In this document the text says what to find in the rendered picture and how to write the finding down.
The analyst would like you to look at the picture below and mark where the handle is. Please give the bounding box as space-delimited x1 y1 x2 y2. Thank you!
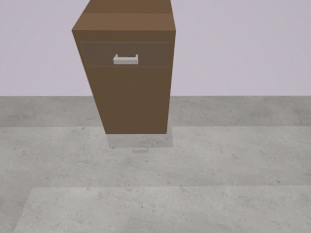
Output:
113 54 138 64

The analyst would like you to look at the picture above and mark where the cabinet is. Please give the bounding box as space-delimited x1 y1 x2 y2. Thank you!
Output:
71 0 176 134

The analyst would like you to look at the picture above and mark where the drawer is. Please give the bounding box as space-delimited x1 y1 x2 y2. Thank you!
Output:
81 42 170 67

